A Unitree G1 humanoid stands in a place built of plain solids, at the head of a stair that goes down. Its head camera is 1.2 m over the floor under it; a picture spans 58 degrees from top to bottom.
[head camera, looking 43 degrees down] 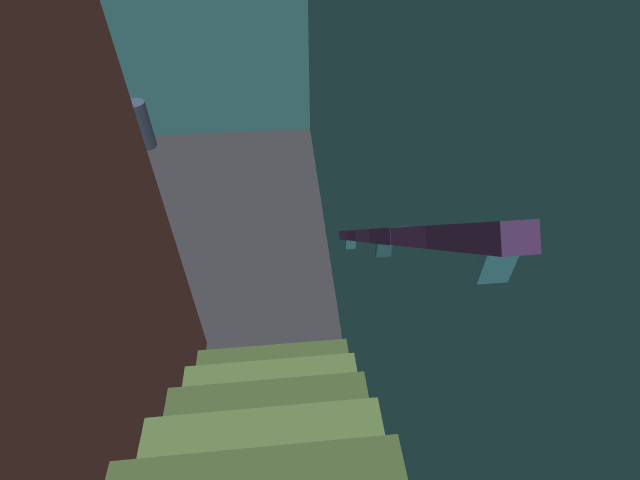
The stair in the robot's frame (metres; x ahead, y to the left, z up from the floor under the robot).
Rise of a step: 0.21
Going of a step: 0.24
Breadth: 0.91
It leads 5 degrees to the left of straight ahead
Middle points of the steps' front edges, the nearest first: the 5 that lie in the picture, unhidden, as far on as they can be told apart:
0.55 0.20 -0.21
0.79 0.22 -0.43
1.03 0.24 -0.64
1.26 0.27 -0.86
1.50 0.29 -1.07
